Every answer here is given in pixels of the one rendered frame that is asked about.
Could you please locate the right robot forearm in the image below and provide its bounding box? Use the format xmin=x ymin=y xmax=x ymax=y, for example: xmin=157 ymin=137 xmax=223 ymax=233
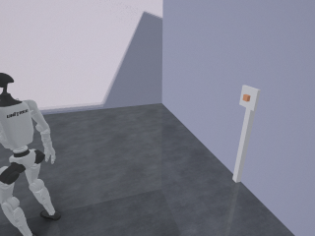
xmin=40 ymin=127 xmax=52 ymax=149

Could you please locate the robot head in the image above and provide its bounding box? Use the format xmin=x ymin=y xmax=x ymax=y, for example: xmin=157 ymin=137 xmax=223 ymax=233
xmin=0 ymin=73 xmax=22 ymax=107

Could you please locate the panel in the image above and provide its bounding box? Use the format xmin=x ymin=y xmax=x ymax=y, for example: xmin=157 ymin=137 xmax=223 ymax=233
xmin=232 ymin=85 xmax=261 ymax=183

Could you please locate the right robot hand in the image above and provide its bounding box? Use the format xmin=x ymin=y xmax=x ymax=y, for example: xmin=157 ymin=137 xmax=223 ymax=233
xmin=44 ymin=147 xmax=56 ymax=164

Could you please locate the robot right shin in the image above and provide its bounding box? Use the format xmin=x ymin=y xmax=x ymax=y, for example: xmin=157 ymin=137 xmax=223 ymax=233
xmin=32 ymin=179 xmax=55 ymax=215

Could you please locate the robot right upper arm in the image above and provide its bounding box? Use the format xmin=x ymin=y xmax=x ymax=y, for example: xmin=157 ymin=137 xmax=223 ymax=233
xmin=22 ymin=99 xmax=49 ymax=132

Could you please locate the button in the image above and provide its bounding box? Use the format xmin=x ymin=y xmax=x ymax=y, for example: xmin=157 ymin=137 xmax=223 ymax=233
xmin=242 ymin=94 xmax=251 ymax=102

